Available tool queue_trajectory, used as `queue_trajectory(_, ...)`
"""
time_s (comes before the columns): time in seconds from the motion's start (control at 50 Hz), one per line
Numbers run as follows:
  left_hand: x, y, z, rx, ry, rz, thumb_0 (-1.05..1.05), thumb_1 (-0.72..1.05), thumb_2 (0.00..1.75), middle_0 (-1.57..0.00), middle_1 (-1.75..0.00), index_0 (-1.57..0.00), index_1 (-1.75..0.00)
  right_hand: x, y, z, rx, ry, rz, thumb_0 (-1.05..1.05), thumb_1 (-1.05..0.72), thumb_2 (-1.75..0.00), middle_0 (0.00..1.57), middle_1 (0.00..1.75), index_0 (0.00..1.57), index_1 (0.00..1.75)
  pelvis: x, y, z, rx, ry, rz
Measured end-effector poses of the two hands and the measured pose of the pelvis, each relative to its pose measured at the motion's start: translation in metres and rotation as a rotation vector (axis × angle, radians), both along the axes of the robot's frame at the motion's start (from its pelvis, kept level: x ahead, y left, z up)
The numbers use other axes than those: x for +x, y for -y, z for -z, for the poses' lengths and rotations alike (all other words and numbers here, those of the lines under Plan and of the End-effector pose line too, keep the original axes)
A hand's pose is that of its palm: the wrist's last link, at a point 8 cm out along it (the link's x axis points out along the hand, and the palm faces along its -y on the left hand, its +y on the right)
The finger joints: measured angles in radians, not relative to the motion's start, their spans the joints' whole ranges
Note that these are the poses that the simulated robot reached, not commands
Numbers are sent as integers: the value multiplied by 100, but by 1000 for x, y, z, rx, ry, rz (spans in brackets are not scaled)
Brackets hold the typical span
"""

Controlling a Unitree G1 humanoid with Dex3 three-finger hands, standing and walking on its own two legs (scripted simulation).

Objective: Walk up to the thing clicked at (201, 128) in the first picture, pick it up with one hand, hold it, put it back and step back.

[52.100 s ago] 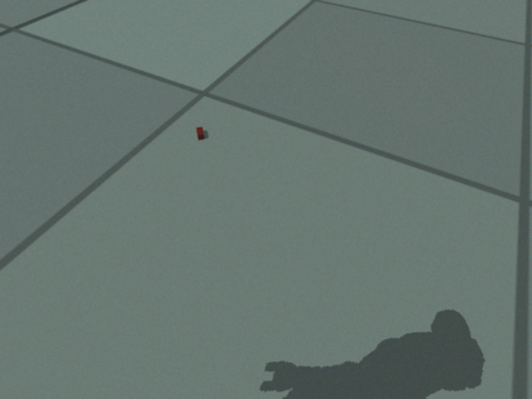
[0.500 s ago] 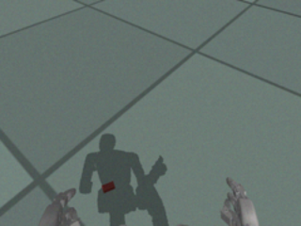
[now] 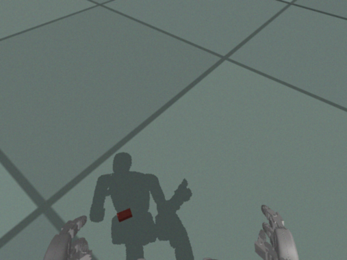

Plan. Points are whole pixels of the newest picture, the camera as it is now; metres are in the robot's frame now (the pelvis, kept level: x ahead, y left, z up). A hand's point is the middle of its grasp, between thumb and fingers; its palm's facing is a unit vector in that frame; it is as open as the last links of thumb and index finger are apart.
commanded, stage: home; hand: left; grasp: from above
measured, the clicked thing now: (124, 215) +0.45 +0.23 -0.70
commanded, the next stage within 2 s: stand in 0.42 s
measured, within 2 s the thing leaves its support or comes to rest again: neither
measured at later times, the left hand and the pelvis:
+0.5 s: hand (89, 256) +0.16 +0.18 -0.05, palm faces +0.05 -0.98 -0.20, open 7.4 cm; pelvis +0.00 +0.00 +0.00, yaw +0 degrees
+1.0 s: hand out of the picture +0.06 +0.23 -0.11, palm faces +0.06 -0.95 -0.32, open 7.4 cm; pelvis +0.00 +0.00 +0.05, yaw +0 degrees
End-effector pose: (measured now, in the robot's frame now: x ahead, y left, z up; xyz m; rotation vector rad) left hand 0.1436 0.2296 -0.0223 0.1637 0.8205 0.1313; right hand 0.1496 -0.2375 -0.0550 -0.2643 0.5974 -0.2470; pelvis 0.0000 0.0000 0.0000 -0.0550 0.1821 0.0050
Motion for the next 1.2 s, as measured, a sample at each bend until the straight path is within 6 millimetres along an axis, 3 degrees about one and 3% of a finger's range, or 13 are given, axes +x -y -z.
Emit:
queue_trajectory(0.52,0,1,0,3,-6,0,1,90,90,-20,-31,-20,-30,0,2,2,6,-6,2,2,-90,-90,21,30,20,30,1,1,1,2,-3,0)
queue_trajectory(0.62,4,-14,25,106,-2,36,1,90,90,-20,-31,-21,-30,-10,11,21,-45,-273,-145,1,-90,-90,21,30,20,30,-7,3,-11,38,94,6)
queue_trajectory(0.84,-52,-45,48,128,-232,-50,1,90,90,-20,-30,-20,-30,-55,38,15,0,-482,-35,1,-90,-90,21,30,20,30,-5,2,-36,51,179,6)
queue_trajectory(1.02,-94,-46,48,102,-371,-103,1,90,90,-20,-30,-20,-30,-76,32,14,34,-571,3,1,-90,-90,21,30,20,30,-3,-1,-52,51,220,-2)
queue_trajectory(1.2,-112,-45,43,100,-426,-125,1,90,90,-20,-30,-20,-30,-86,29,12,60,-604,13,1,-90,-90,21,30,20,30,-7,1,-61,56,249,-7)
